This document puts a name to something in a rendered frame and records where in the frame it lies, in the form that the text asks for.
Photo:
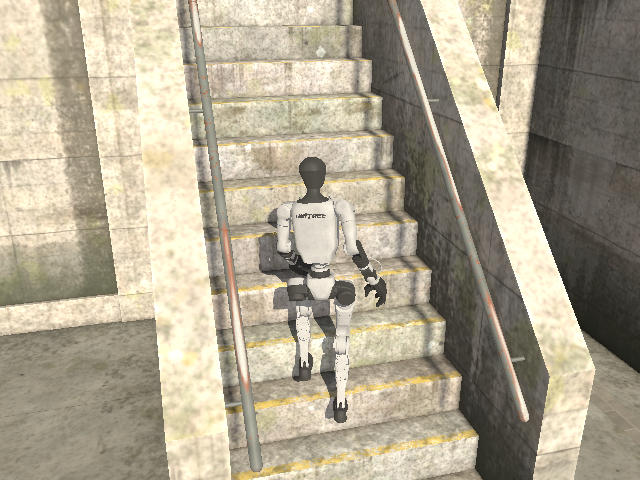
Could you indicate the right robot upper arm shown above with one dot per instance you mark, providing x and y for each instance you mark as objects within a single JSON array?
[{"x": 347, "y": 212}]

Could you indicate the robot right hand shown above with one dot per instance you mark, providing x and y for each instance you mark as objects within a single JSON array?
[{"x": 381, "y": 290}]

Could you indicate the left robot shin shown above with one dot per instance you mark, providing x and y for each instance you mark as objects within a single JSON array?
[{"x": 303, "y": 327}]

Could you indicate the right robot shin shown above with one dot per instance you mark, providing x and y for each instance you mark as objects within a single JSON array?
[{"x": 341, "y": 373}]

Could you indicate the robot left forearm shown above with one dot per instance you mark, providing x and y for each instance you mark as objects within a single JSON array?
[{"x": 290, "y": 257}]

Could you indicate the left robot upper arm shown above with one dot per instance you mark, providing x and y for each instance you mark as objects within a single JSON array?
[{"x": 284, "y": 244}]

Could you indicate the robot right forearm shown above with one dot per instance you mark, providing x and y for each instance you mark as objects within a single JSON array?
[{"x": 364, "y": 265}]

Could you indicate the robot shin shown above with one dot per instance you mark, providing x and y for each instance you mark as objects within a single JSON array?
[
  {"x": 303, "y": 327},
  {"x": 341, "y": 373}
]

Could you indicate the robot left hand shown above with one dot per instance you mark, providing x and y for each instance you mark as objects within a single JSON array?
[{"x": 301, "y": 263}]

